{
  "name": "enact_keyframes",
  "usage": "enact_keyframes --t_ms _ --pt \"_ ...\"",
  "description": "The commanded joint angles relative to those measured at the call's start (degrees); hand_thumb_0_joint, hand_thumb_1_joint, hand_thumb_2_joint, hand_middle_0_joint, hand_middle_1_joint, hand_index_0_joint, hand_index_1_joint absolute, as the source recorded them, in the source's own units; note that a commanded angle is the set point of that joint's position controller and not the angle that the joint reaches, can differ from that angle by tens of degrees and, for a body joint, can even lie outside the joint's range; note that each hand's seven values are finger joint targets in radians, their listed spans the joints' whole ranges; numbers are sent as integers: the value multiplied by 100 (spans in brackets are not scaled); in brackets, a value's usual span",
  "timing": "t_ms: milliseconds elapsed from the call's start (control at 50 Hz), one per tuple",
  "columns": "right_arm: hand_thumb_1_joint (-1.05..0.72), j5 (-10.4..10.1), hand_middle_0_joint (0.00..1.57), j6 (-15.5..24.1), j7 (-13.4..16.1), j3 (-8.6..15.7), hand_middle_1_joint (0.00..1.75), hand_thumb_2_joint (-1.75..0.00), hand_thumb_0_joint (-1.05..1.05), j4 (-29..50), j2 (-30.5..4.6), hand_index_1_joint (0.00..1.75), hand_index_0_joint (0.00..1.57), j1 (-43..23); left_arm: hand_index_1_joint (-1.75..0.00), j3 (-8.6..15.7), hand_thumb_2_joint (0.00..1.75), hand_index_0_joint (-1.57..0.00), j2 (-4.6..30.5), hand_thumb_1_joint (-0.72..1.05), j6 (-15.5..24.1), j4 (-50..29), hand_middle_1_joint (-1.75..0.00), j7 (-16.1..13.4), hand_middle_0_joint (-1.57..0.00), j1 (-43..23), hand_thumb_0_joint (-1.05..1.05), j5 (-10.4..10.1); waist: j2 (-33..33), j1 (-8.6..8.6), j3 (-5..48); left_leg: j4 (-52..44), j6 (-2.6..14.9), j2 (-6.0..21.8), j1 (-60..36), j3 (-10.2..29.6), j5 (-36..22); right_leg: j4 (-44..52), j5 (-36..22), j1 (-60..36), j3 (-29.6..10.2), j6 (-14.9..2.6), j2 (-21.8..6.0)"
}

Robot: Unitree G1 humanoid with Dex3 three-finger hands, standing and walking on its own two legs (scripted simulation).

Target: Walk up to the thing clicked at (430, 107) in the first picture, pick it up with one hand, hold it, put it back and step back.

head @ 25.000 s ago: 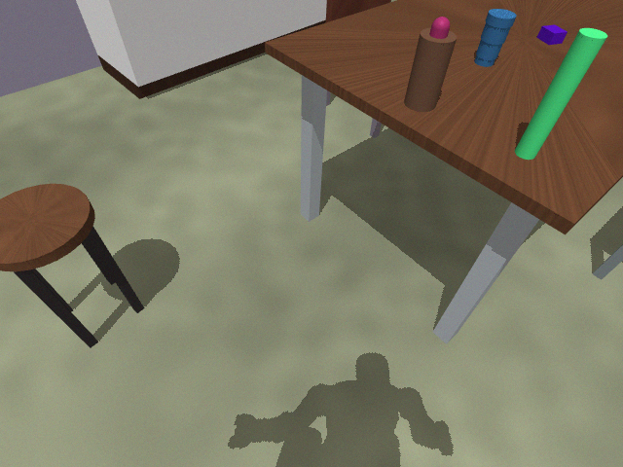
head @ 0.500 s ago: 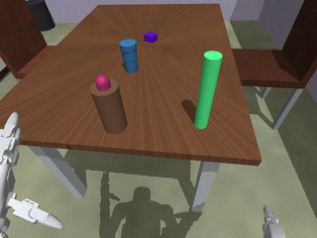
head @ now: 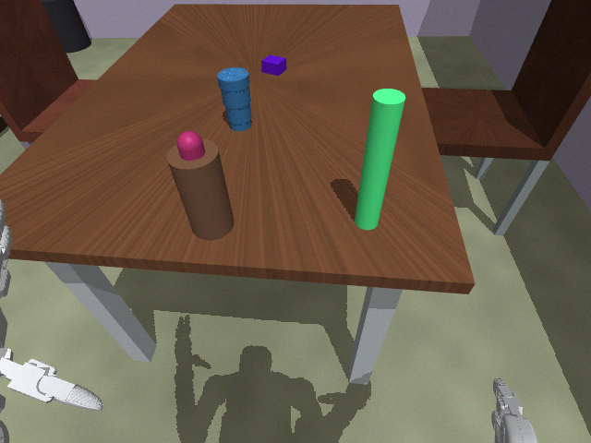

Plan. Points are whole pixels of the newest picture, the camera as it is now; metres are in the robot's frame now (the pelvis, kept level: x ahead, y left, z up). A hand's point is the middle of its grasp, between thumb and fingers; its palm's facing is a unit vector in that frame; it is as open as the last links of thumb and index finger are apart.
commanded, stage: home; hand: left
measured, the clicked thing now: (201, 184) +0.48 +0.20 +0.09
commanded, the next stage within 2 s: none
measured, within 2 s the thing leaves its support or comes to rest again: neither
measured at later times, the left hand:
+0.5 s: hand (176, 406) +0.18 +0.19 -0.07, palm faces +0.10 -0.97 -0.21, open 17.6 cm
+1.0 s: hand (194, 391) +0.21 +0.18 -0.10, palm faces +0.09 -0.97 -0.23, open 17.5 cm
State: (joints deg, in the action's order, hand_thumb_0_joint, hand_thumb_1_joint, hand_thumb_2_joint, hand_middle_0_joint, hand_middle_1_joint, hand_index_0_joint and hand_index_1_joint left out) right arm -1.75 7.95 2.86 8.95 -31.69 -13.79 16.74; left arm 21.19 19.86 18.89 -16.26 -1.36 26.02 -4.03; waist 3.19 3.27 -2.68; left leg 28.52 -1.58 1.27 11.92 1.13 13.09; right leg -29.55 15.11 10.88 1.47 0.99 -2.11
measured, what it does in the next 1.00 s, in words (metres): stands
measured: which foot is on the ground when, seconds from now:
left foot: down 0.00-1.00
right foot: down 0.00-1.00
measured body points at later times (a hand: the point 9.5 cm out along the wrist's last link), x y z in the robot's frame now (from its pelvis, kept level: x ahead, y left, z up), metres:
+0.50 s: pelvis +0.02 +0.01 +0.00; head +0.04 +0.01 +0.45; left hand +0.17 +0.24 -0.05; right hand +0.19 -0.22 -0.09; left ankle +0.03 +0.14 -0.74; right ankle +0.01 -0.13 -0.74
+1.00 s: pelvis +0.03 +0.00 +0.00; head +0.05 +0.00 +0.45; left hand +0.20 +0.23 -0.08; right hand +0.16 -0.24 -0.11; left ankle +0.03 +0.14 -0.74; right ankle +0.01 -0.13 -0.74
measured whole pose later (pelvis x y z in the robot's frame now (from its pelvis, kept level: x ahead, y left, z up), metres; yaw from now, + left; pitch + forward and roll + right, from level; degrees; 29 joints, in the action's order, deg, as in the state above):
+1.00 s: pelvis +0.03 +0.00 +0.00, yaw -2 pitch +0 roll +0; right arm -0.7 1.2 2.7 1.0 -39.4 -12.5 12.5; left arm 1.3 9.3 5.6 33.9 -5.1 12.3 -0.7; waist 0.6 0.2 -2.2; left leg 28.7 -1.4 2.0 13.0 -0.6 15.7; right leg -28.4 16.3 12.1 -0.1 1.3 -1.5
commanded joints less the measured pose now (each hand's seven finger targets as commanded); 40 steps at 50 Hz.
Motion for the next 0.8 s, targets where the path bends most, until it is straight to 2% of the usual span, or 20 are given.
enact_keyframes --t_ms 0,60,140,220,260,280,300,320,360,400,500,520,540,560,580,620,680,700,720,780 --pt "-1 10 12 391 -30 -181 17 -47 0 887 -280 17 12 -669 -6 133 6 -5 717 -56 398 -898 -6 -62 -5 -178 0 23 -211 105 280 -649 244 -197 -18 -306 4 709 -49 56 244 -73 139" --pt "-25 40 14 364 -71 -571 19 -53 0 794 32 19 14 -874 -6 -232 6 -5 432 -55 353 -528 -6 -25 -5 -41 0 66 -227 107 202 -648 259 -203 30 -325 4 754 -58 47 236 -54 125" --pt "-37 86 15 313 -26 -216 21 -60 0 504 -473 21 15 -697 -5 -533 4 -5 258 -59 213 10 -6 0 -5 225 0 108 -222 -100 231 -668 231 -145 -101 -306 -94 706 -211 140 276 -75 189" --pt "-55 125 17 329 15 -54 24 -70 0 488 -625 24 17 -845 -5 -793 3 -5 182 -61 34 312 -5 -23 -4 50 0 202 -177 -224 482 -664 210 -146 -304 -274 -342 694 -454 104 285 -87 209" --pt "-70 120 18 340 42 -119 27 -79 0 453 -548 27 18 -1026 -4 -970 1 -4 120 -61 -76 575 -4 -46 -4 -195 0 234 -193 -255 492 -673 209 -137 -348 -269 -374 695 -480 143 282 -83 215" --pt "-74 132 18 346 51 -273 27 -81 0 425 -375 27 18 -1048 -4 -1187 1 -4 -97 -61 -158 992 -4 -47 -4 -196 0 261 -381 -313 452 -635 230 -135 -334 -267 -379 721 -486 155 277 -62 203" --pt "-80 123 19 329 58 -390 28 -85 0 355 -241 28 19 -1048 -4 -1245 1 -4 -61 -61 -183 963 -5 -66 -4 -403 0 278 -356 -271 492 -650 231 -142 -331 -265 -393 702 -495 176 286 -72 193" --pt "-83 126 19 340 58 -482 29 -86 0 468 -161 29 19 -1133 -4 -1509 2 -5 -344 -61 -259 1535 -5 -57 -4 -347 0 308 -516 -340 453 -602 246 -144 -281 -285 -420 710 -551 156 262 -50 178" --pt "-86 123 20 307 78 -549 30 -89 0 367 -165 30 20 -1175 -5 -1550 3 -5 -292 -61 -331 1855 -5 -87 -4 -610 0 322 -372 -278 580 -604 220 -121 -274 -263 -527 632 -650 131 270 -80 176" --pt "-90 138 20 262 87 -595 30 -90 0 309 -170 30 20 -1043 -5 -1713 3 -5 -362 -60 -441 2463 -5 -93 -4 -732 0 357 -348 -324 711 -528 206 -111 -298 -263 -747 577 -844 109 258 -86 173" --pt "-90 134 20 164 122 -556 30 -90 0 259 -333 30 20 -967 -5 -1633 5 -5 -151 -57 -709 3588 -5 -132 -5 -1302 0 365 -153 -314 974 -420 177 -142 -327 -343 -1022 537 -1175 -1 158 -97 117" --pt "-89 185 20 83 137 -565 30 -90 0 -233 -590 30 20 -670 -5 -763 3 -4 526 -60 -583 2679 -5 -344 -4 -1723 0 381 8 -72 1229 -327 126 -161 -415 -338 -1204 435 -1283 -178 158 -118 191" --pt "-90 164 20 60 118 -639 30 -90 0 -170 -495 30 20 -719 -5 -1470 3 -4 -210 -60 -726 3837 -5 -301 -4 -1021 0 429 -153 -243 953 -330 115 -152 -343 -373 -1237 433 -1322 -123 149 -139 211" --pt "-90 176 20 60 92 -683 30 -90 0 -150 -430 30 20 -769 -5 -1864 5 -5 -468 -57 -736 3577 -5 -251 -5 -1310 0 390 -99 -318 751 -330 118 -155 -292 -388 -1182 440 -1298 39 161 -135 210" --pt "-90 172 20 53 76 -649 30 -90 0 -153 -466 30 20 -788 -5 -1882 6 -5 -657 -55 -791 3881 -5 -280 -5 -1305 0 376 -140 -337 814 -330 94 -122 -283 -362 -1217 406 -1317 47 185 -155 242" --pt "-90 145 20 -31 81 -600 30 -90 0 -171 -514 30 20 -792 -5 -1617 6 -5 -360 -55 -808 3918 -5 -345 -5 -1566 0 384 -29 -279 896 -316 88 -128 -251 -385 -1232 404 -1337 21 156 -161 230" --pt "-90 152 20 -106 52 -606 30 -90 0 -132 -513 30 20 -776 -5 -1594 6 -5 -196 -55 -807 3579 -5 -389 -5 -1705 0 383 -14 -198 1190 -268 81 -117 -374 -382 -1558 353 -1631 -205 156 -144 231" --pt "-90 136 20 -133 42 -626 30 -90 0 -75 -508 30 20 -806 -5 -1792 5 -5 -547 -57 -905 4247 -5 -363 -5 -1175 0 361 -225 -258 988 -233 99 -124 -290 -414 -1596 384 -1708 -157 146 -125 227" --pt "-90 139 20 -152 42 -622 30 -90 0 -56 -521 30 20 -837 -5 -1848 5 -5 -581 -56 -927 4159 -5 -366 -5 -1343 0 346 -388 -294 958 -235 117 -108 -240 -396 -1632 367 -1790 -171 166 -105 236" --pt "-90 133 20 -255 44 -577 30 -90 0 -44 -562 30 20 -811 -5 -1706 5 -5 -396 -56 -934 4091 -5 -406 -5 -1601 0 368 -405 -235 984 -232 129 -114 -220 -401 -1552 389 -1742 -164 153 -94 223"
